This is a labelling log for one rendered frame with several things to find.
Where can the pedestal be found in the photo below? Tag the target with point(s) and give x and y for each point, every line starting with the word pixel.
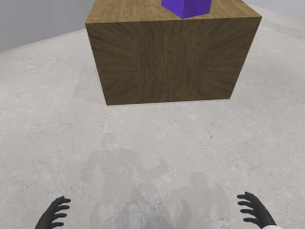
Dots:
pixel 146 54

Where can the left robot hand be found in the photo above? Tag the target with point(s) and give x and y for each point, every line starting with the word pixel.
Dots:
pixel 46 220

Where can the right robot hand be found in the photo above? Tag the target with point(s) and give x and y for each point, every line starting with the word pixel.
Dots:
pixel 263 217

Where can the carton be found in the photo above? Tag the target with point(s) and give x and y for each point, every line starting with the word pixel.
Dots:
pixel 187 8

